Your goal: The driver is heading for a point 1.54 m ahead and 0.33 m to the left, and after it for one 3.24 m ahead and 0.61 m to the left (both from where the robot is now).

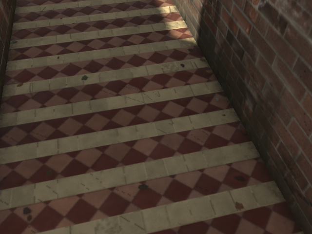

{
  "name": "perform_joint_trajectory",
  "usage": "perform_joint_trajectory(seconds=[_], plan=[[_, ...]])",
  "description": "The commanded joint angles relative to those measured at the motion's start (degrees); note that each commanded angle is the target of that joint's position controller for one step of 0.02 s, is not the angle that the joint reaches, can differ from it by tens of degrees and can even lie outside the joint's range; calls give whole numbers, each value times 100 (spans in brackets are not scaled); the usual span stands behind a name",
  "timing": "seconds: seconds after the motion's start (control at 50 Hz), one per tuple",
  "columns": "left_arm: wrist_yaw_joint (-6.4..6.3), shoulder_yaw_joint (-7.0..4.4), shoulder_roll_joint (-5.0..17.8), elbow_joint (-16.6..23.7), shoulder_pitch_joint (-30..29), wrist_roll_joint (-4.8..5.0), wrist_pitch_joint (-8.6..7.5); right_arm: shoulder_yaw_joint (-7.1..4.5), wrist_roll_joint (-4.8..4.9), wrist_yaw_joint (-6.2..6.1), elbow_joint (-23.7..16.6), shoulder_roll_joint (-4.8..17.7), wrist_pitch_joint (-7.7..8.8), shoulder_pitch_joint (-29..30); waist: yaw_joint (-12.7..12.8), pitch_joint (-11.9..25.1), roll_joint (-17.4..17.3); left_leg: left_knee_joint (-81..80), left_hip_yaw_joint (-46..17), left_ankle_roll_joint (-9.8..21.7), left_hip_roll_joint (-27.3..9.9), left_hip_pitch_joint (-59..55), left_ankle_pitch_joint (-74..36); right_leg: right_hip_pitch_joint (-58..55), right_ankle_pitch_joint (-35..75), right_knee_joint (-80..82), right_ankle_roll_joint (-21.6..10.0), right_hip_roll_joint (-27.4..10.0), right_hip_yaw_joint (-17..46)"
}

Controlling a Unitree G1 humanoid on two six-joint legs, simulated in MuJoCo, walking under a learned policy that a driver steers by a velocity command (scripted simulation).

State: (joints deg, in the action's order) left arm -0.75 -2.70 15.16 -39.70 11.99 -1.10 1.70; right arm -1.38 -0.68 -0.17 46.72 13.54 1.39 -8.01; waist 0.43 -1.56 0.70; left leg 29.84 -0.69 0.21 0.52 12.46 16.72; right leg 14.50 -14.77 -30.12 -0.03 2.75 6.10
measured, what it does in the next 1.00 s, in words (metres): stands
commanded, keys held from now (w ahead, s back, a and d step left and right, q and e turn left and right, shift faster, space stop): no key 1.00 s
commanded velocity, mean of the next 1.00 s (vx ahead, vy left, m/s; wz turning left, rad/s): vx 0.00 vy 0.00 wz -0.02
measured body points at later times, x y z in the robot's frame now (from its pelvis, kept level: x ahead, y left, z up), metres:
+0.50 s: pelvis +0.00 +0.01 +0.00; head +0.01 +0.01 +0.45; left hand +0.11 +0.26 -0.12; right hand +0.10 -0.25 -0.13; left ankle -0.01 +0.12 -0.74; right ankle +0.01 -0.12 -0.74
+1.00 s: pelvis +0.00 +0.02 +0.00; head +0.01 +0.02 +0.45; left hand +0.06 +0.28 -0.14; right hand +0.06 -0.24 -0.14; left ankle -0.01 +0.12 -0.74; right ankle +0.01 -0.12 -0.74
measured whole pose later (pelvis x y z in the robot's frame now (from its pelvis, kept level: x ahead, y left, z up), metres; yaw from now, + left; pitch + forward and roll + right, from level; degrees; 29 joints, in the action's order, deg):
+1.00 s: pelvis +0.00 +0.02 +0.00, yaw +0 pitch -2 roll +0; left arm -2.9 -2.3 12.8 -55.6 13.7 -0.2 0.3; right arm -0.2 -0.1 -1.1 61.2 13.4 1.0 -10.5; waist -0.8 -2.5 0.3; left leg 27.3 -0.7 1.7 1.9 9.7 15.8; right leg 11.2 -13.8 -26.8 1.5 1.1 6.2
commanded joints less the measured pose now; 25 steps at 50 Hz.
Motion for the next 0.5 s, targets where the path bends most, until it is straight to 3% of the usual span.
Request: perform_joint_trajectory(seconds=[0.02,0.5], plan=[[-21,-159,544,347,-102,8,-127,-156,16,-37,-309,757,50,129,-70,296,-31,-509,-453,241,-457,14,-627,-171,1027,328,-132,-357,339],[-163,-145,401,-216,181,39,-160,-54,46,-49,646,690,37,-9,-78,110,-65,-651,-357,165,-280,103,-520,-465,1155,421,-58,-337,249]])
Velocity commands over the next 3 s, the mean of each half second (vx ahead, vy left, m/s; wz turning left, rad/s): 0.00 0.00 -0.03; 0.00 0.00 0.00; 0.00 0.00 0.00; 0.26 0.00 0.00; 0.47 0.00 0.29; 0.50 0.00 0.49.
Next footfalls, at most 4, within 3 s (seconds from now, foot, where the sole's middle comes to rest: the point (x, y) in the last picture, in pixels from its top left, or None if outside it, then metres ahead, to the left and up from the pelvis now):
1.86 right None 0.12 -0.13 -0.77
2.36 left None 0.49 0.10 -0.77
2.84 right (167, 171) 0.81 -0.03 -0.77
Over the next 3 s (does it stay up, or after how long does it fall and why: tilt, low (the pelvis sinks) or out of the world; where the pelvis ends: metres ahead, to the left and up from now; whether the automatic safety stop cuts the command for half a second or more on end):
stays up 0.70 0.04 0.00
